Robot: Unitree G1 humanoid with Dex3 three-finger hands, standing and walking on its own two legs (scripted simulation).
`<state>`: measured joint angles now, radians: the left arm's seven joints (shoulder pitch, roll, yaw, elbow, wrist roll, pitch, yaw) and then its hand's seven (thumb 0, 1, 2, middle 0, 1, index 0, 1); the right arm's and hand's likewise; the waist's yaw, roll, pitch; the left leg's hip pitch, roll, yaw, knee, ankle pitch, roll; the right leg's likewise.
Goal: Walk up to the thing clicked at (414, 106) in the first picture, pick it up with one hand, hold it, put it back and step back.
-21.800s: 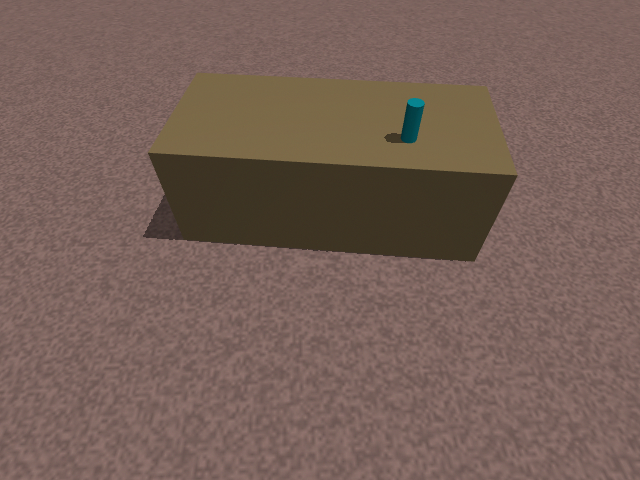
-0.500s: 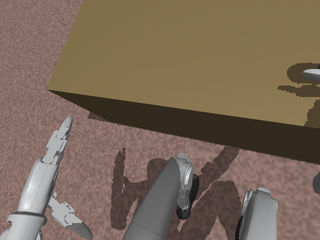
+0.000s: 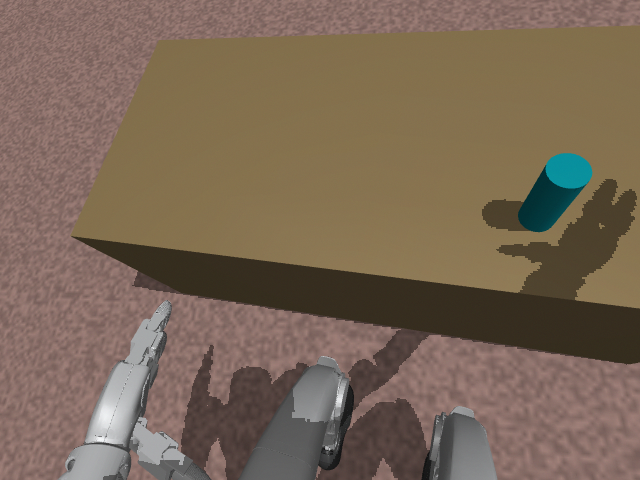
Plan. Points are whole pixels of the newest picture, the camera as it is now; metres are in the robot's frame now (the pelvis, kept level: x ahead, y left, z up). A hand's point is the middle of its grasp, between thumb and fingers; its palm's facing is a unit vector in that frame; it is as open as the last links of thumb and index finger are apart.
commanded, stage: home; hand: right
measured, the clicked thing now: (550, 196) +0.54 -0.18 -0.13
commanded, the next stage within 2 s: none
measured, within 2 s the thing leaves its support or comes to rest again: neither
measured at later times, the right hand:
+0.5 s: hand out of the picture +0.38 -0.25 +0.01, palm faces +0.20 +0.93 -0.30, open 17.4 cm
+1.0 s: hand (579, 477) +0.19 -0.17 +0.01, palm faces +0.18 +0.95 -0.24, open 17.3 cm
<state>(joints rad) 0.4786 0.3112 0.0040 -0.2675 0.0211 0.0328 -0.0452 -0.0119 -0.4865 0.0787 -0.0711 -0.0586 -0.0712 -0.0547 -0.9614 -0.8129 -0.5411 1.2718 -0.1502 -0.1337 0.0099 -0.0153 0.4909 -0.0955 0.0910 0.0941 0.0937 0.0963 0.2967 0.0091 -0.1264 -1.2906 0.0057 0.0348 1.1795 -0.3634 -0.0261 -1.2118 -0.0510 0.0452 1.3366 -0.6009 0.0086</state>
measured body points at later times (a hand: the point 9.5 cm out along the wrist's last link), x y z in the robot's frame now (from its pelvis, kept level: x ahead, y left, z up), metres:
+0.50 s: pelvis +0.05 +0.00 +0.07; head +0.12 -0.02 +0.52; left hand +0.21 +0.23 +0.03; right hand +0.37 -0.30 +0.03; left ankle +0.10 +0.14 -0.61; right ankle +0.00 -0.12 -0.61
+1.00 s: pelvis +0.05 +0.02 +0.08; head +0.08 +0.01 +0.53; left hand +0.22 +0.25 +0.00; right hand +0.18 -0.22 +0.03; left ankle +0.10 +0.14 -0.61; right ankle +0.00 -0.12 -0.61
